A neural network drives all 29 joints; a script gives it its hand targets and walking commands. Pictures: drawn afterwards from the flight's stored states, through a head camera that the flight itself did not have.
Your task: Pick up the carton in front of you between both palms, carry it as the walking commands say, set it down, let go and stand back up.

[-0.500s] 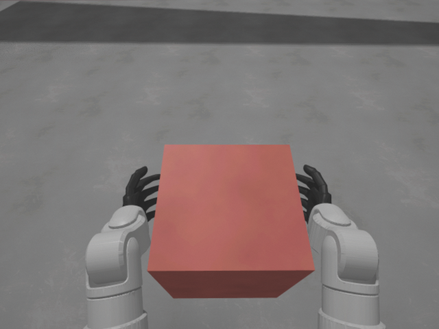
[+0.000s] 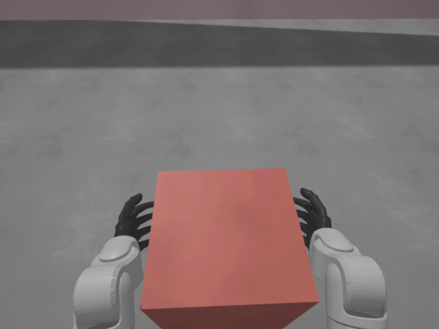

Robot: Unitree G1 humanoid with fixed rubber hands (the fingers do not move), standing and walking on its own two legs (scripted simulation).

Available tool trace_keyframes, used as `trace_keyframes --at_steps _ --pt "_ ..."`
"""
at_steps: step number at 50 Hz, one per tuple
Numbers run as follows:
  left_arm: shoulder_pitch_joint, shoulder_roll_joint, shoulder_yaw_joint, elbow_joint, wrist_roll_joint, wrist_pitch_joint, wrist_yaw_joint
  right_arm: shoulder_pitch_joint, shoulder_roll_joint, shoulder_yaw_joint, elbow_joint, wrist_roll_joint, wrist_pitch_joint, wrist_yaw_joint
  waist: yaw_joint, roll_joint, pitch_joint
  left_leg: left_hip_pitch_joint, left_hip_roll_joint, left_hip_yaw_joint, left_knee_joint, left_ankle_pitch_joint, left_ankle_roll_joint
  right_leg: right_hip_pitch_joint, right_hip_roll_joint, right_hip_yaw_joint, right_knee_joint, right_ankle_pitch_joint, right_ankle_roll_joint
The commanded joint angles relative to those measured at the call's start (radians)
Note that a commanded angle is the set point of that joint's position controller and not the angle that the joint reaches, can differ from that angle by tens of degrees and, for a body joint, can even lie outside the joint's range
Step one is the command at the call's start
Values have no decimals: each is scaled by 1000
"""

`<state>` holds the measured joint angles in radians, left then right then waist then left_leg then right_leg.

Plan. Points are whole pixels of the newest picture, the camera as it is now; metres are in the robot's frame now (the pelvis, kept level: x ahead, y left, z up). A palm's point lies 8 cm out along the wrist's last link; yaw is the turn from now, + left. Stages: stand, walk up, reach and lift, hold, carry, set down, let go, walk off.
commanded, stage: carry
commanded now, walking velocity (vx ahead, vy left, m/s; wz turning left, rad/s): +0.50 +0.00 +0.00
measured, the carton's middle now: (223, 257) +0.24 +0.00 +0.03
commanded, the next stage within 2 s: none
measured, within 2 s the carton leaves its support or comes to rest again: neither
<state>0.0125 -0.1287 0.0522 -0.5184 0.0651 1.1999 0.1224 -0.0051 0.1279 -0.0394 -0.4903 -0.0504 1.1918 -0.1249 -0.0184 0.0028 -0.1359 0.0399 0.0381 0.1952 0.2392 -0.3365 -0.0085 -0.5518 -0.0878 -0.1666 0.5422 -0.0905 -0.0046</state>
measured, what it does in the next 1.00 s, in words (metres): walks ahead: right foot, then left foot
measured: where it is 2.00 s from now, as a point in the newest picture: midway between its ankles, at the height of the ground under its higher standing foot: (211, 188)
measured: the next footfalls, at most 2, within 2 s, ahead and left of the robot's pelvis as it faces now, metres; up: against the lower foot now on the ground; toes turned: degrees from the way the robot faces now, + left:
right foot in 0.06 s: +0.23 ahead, -0.11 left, +0.00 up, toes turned -10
left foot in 0.54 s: +0.52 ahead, +0.13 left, +0.00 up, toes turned +12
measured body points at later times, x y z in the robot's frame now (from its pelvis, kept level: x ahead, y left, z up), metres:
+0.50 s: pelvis +0.32 +0.00 +0.00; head +0.30 +0.00 +0.45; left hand +0.57 +0.16 +0.10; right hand +0.58 -0.14 +0.10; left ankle +0.46 +0.13 -0.72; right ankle +0.19 -0.11 -0.74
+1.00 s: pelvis +0.66 +0.02 -0.01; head +0.65 +0.02 +0.44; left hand +0.91 +0.17 +0.09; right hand +0.91 -0.13 +0.09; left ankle +0.48 +0.12 -0.74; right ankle +0.80 -0.09 -0.73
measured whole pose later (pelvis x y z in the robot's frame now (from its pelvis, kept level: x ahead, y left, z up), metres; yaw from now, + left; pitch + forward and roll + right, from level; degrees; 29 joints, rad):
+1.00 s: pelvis +0.66 +0.02 -0.01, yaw +0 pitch +3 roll +0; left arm 0.00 -0.13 0.04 -0.58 0.07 1.22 0.12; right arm -0.01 0.13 -0.04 -0.56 -0.06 1.20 -0.12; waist -0.01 0.00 -0.10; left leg 0.10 0.05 0.20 0.24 -0.38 -0.03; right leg -0.53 -0.08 -0.20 0.50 -0.06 -0.02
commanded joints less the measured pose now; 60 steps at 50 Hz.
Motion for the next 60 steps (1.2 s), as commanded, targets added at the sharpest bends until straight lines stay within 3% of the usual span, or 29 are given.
trace_keyframes --at_steps 1,3,4,5,6,7,9,11,15,20,24,27,28,29,30,31,33,34,37,42,47,49,51,52,53,54,55,57,60 --pt "-427 -774 -671 -57 -309 5 -163 -405 759 651 -79 303 11 177 7 156 -33 -4 204 -45 44 549 90 128 50 -71 -48 13 -22" --pt "-400 -750 -646 -30 -307 15 -160 -404 730 645 -79 296 24 168 33 94 -118 -119 143 45 320 625 40 434 99 -119 -88 -68 -25" --pt "-394 -741 -635 -23 -301 20 -160 -418 710 642 -86 297 31 166 55 -17 -170 -279 98 41 553 460 6 596 -59 125 -166 -224 -59" --pt "-400 -739 -626 1 -297 19 -161 -430 716 651 -105 300 41 165 60 -297 -251 -561 -24 -2 862 156 -37 802 -304 602 -290 -303 -206" --pt "-386 -773 -632 3 -310 18 -167 -437 741 662 -97 308 42 170 48 -293 -221 -683 -42 -124 1026 -143 -15 789 -342 687 -355 -92 -244" --pt "-404 -813 -645 -14 -323 13 -177 -433 789 670 -79 310 35 177 44 -213 -226 -712 20 -182 1096 -129 17 759 -329 564 -306 52 -234" --pt "-433 -895 -677 -30 -336 -4 -193 -427 881 676 -56 311 14 190 35 -32 -217 -682 95 -212 978 -13 35 644 -280 397 -300 108 -164" --pt "-459 -927 -694 -42 -353 -20 -204 -423 927 681 -45 299 -7 193 34 -83 -210 -621 90 -174 847 49 23 572 -236 278 -348 21 -115" --pt "-441 -892 -702 -60 -364 -32 -218 -396 921 682 -54 273 -30 177 29 -135 -138 -646 78 -109 600 134 -10 546 -207 173 -423 -81 -132" --pt "-398 -801 -672 -79 -342 -12 -201 -388 838 680 -98 284 -6 161 33 -147 -60 -610 54 -38 348 267 -10 554 -163 59 -404 49 -116" --pt "-394 -741 -647 -68 -313 20 -178 -404 767 664 -100 299 28 160 37 -166 -8 -555 44 1 262 280 14 588 -173 37 -349 120 -87" --pt "-416 -719 -647 -62 -308 40 -166 -382 739 629 -61 299 44 162 4 -79 -101 -170 -33 79 207 169 23 473 -96 -69 -3 278 -32" --pt "-429 -707 -646 -68 -310 47 -163 -376 731 614 -55 297 47 163 -14 63 -155 -7 125 -173 110 28 53 308 -45 -80 246 128 13" --pt "-455 -723 -661 -84 -321 54 -165 -385 737 609 -36 296 43 167 -7 331 -241 200 360 -628 7 -20 201 28 71 -35 544 -179 53" --pt "-452 -757 -679 -69 -329 51 -170 -374 774 611 -34 302 39 174 1 322 -216 193 399 -693 -39 153 229 -98 75 93 695 -397 33" --pt "-468 -800 -686 -61 -335 41 -178 -396 818 621 -49 314 32 183 -3 237 -216 167 373 -577 -1 293 222 -125 18 145 758 -381 2" --pt "-479 -885 -701 -47 -338 14 -190 -433 898 647 -56 322 9 196 5 59 -207 58 327 -413 7 387 164 -100 -48 169 657 -269 -18" --pt "-472 -916 -707 -37 -335 1 -192 -447 919 661 -63 329 -2 201 9 72 -212 25 306 -345 -19 342 134 -66 -58 163 589 -226 -16" --pt "-419 -941 -711 -26 -312 -29 -187 -422 929 677 -74 341 -23 211 7 114 -193 14 276 -246 -71 286 137 -65 -33 101 440 -169 1" --pt "-402 -888 -709 -82 -302 -33 -169 -395 857 682 -118 342 -25 210 6 127 -96 34 227 -130 -94 367 139 -98 -17 26 152 -33 22" --pt "-410 -792 -698 -111 -318 6 -162 -372 764 654 -124 316 9 186 1 153 -3 47 213 -63 -73 482 111 -29 13 -29 -16 61 -6" --pt "-416 -764 -686 -106 -323 22 -163 -376 740 645 -125 307 24 178 4 161 -8 56 210 -28 7 609 88 74 33 -60 -47 45 -25" --pt "-390 -747 -661 -77 -323 33 -164 -390 724 643 -126 303 39 171 33 115 -88 -28 154 55 271 717 45 363 111 -135 -100 -33 -24" --pt "-392 -745 -648 -72 -320 38 -165 -403 710 642 -128 304 45 169 53 47 -153 -171 126 46 471 566 22 564 28 -31 -108 -104 -25" --pt "-398 -730 -633 -49 -309 38 -166 -418 715 654 -144 308 56 169 59 -221 -239 -458 18 15 793 321 -28 779 -255 461 -216 -266 -162" --pt "-378 -762 -636 -32 -319 36 -172 -421 730 658 -142 313 58 173 50 -335 -234 -631 -63 -84 993 -127 -29 816 -347 701 -369 -129 -239" --pt "-403 -799 -645 -54 -333 30 -181 -431 779 673 -123 315 51 179 44 -240 -225 -672 9 -183 1093 -134 9 782 -347 587 -326 17 -232" --pt "-431 -891 -674 -59 -342 10 -196 -440 876 683 -101 319 28 193 36 -52 -215 -658 91 -210 1005 -20 41 665 -288 396 -299 147 -170" --pt "-448 -935 -691 -63 -358 -17 -212 -420 944 695 -73 301 -7 194 34 -106 -207 -602 87 -162 830 76 22 589 -225 232 -358 59 -111"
